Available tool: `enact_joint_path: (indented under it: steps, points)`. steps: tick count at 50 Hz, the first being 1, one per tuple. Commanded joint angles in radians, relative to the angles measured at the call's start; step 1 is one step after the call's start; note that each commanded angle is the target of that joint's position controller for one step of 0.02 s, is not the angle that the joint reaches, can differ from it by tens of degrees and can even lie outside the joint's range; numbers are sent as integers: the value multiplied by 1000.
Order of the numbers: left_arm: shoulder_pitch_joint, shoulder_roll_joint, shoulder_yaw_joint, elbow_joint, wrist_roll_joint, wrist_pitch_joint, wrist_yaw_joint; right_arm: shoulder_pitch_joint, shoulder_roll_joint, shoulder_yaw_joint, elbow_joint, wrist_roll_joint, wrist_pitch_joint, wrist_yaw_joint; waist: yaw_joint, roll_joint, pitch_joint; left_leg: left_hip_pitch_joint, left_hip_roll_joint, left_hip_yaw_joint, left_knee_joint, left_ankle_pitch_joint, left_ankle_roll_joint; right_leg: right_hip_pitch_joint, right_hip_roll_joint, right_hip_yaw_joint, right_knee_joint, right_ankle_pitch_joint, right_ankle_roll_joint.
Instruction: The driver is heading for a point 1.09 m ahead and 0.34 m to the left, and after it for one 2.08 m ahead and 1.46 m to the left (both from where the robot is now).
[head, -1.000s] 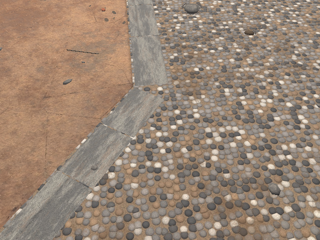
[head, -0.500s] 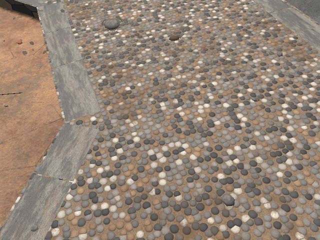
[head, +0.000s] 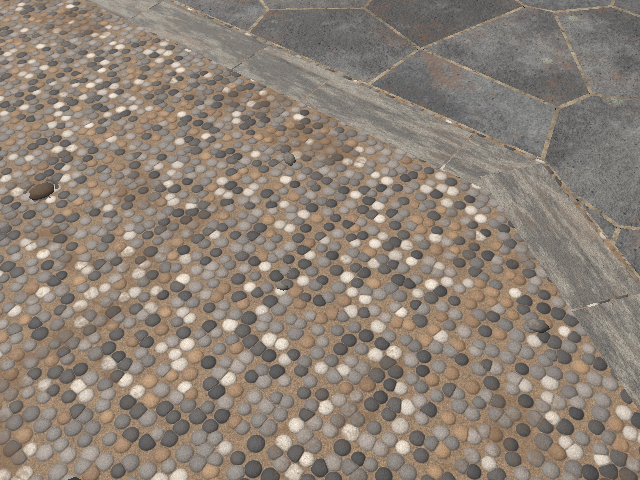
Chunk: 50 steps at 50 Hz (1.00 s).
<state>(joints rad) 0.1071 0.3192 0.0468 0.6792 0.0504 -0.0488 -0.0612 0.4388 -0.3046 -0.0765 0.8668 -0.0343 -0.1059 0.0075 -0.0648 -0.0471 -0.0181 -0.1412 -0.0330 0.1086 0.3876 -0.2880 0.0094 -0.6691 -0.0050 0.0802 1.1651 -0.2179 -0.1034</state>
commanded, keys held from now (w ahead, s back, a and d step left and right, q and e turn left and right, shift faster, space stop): w+q+shift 0.88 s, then w+shift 0.12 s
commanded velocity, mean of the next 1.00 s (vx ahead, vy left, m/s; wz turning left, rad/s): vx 1.00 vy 0.00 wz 0.69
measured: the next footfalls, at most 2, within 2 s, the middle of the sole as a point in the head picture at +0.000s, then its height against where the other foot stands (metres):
right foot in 0.20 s outside the picture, level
left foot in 0.64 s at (252, 374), level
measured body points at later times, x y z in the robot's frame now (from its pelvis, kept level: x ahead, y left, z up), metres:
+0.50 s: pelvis +0.45 -0.01 -0.01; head +0.47 +0.00 +0.44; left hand +0.32 +0.25 -0.13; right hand +0.72 -0.20 -0.09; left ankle +0.57 +0.14 -0.66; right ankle +0.34 -0.13 -0.74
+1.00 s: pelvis +0.87 +0.18 -0.01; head +0.89 +0.21 +0.44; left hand +0.94 +0.51 -0.06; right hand +1.04 -0.06 -0.12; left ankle +0.72 +0.12 -0.74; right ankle +1.15 +0.20 -0.69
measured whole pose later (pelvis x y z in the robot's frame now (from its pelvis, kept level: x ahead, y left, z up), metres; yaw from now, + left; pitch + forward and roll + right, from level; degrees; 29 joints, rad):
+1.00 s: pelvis +0.87 +0.18 -0.01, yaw +44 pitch +2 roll +0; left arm -0.03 0.25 -0.03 0.59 0.04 -0.06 -0.02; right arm 0.46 -0.31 -0.07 0.84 0.01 -0.07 0.02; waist -0.13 0.00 0.04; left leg 0.08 -0.18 -0.22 0.28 -0.36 0.16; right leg -0.70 -0.10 0.05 0.61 0.09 0.02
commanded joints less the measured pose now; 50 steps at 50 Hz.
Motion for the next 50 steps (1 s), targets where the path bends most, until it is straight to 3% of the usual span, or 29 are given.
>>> enact_joint_path:
  steps: [1,4,7,8,9,10,11,12,13,14,16,20,21,25,27,29,30,31,32,33,34,35,36,37,40,43,45,48,50]
  points:
    - [-82,4,-30,-118,10,-12,-20,-67,-48,10,-52,19,-31,9,98,82,139,-72,243,-270,-328,37,174,-109,-92,-2,-218,130,28]
    - [-180,-20,-52,-133,-10,-28,-37,-28,-112,-1,-47,34,-33,17,66,73,144,-218,214,-194,-400,309,161,236,-42,-121,-432,251,37]
    - [-153,38,-32,-114,-8,-36,-6,32,-186,-11,-19,31,-22,15,82,90,76,11,230,-171,-210,752,149,322,15,-134,-550,137,28]
    - [-31,69,-16,-78,-2,-40,11,49,-206,-14,-6,28,-13,11,142,106,-17,41,220,-157,-13,891,136,473,53,-137,-581,73,20]
    - [153,102,3,-20,6,-43,30,44,-208,-14,-5,32,-6,8,229,109,-115,-49,180,-144,239,831,121,710,46,-128,-600,63,16]
    - [318,185,32,6,29,-46,55,37,-140,2,-27,30,-6,10,290,45,-230,-264,115,-125,572,507,112,952,-158,70,-604,-177,6]
    - [366,256,47,5,56,-50,65,133,42,37,-71,61,-5,10,200,-190,-393,-536,29,-159,941,-210,102,1158,-467,542,-720,-471,-39]
    - [344,218,48,7,22,-39,62,62,-40,21,-90,69,3,5,217,-151,-382,-609,36,-189,1038,-116,120,1036,-468,721,-899,-583,-54]
    - [245,138,30,17,11,-42,61,-43,-65,11,-103,56,12,6,175,-70,-169,-662,87,-185,1011,-2,120,880,-401,530,-897,-484,-38]
    - [193,85,21,25,4,-49,55,-77,-47,15,-101,45,18,16,145,-28,-76,-644,120,-180,956,48,111,757,-358,379,-897,-290,-29]
    - [181,36,9,52,-9,-60,56,-52,-13,15,-86,24,50,33,79,-70,-17,-571,153,-179,914,55,89,614,-301,182,-934,-96,-1]
    - [224,-27,-4,122,-39,-91,47,-208,28,23,-150,6,95,56,51,-32,91,-666,178,-139,868,149,78,572,-251,-85,-1005,205,36]
    - [218,-21,-3,128,-37,-96,48,-247,39,31,-174,6,95,62,40,-57,103,-660,171,-117,813,211,78,548,-237,-147,-1022,247,37]
    - [236,29,4,156,-30,-100,64,-395,10,46,-228,11,90,87,36,18,158,-554,117,7,504,367,123,564,-177,-333,-1065,488,73]
    - [254,93,12,158,-29,-97,74,-411,2,52,-239,11,88,92,18,7,154,-457,63,74,396,374,160,627,-204,-382,-994,860,91]
    - [274,151,27,153,-23,-69,93,-317,-53,39,-204,13,85,81,-39,-34,66,-316,-21,121,362,298,188,730,-220,-381,-807,1214,99]
    - [242,182,37,140,-15,-49,101,-172,-93,22,-166,16,84,73,-118,-52,-19,-155,-53,108,366,245,207,723,-239,-367,-617,1299,90]
    - [196,204,45,119,-9,-30,103,40,-138,-4,-104,15,82,59,-215,-48,-119,77,-70,56,352,182,238,642,-253,-336,-336,1270,70]
    - [183,190,47,116,-3,-21,89,155,-182,-34,-56,22,86,33,-237,35,-153,281,-61,-37,290,94,266,469,-167,-326,31,786,75]
    - [186,21,4,76,14,-33,70,52,-252,-50,-56,33,98,14,-100,291,-43,342,82,-293,301,225,309,109,15,-285,424,-238,103]
    - [232,35,-7,-43,-19,-56,65,8,-339,-69,-110,10,109,12,-30,330,-251,586,244,-806,60,23,508,-186,65,-70,581,-294,124]
    - [151,81,-11,-53,-9,-84,67,-4,-296,-70,-134,12,110,3,-57,143,-199,520,294,-945,-135,-182,473,-256,4,13,500,-207,111]
    - [120,101,-10,-44,-12,-94,66,-32,-230,-56,-121,15,104,-4,-13,11,-56,347,273,-891,-180,-191,420,-225,-39,17,378,-133,107]
    - [101,86,-15,-42,1,-87,69,-58,-199,-47,-110,19,90,-6,37,-49,9,190,236,-811,-179,-94,392,-154,-70,15,295,-125,117]
    - [108,52,-26,-42,29,-21,66,-101,-144,-22,-117,31,45,-7,115,-71,75,-127,126,-610,-194,81,367,17,-129,6,101,-161,168]
    - [-75,11,-46,-122,13,-8,50,-84,-150,-25,-120,32,24,-2,72,-29,131,-262,39,-499,-230,191,331,82,-127,-54,-186,33,188]
    - [-142,-14,-58,-144,-6,-12,38,-60,-156,-32,-114,38,23,4,31,20,113,-227,0,-448,-210,306,278,145,-92,-80,-383,242,168]
    - [-186,-7,-58,-152,-17,-21,35,11,-146,-29,-86,48,15,10,-31,72,72,-79,42,-442,-192,511,233,216,-53,-105,-542,393,124]
    - [-188,20,-47,-154,-13,-28,39,24,-150,-28,-70,40,13,-1,-31,84,60,54,78,-442,-140,656,209,239,-30,-102,-631,354,95]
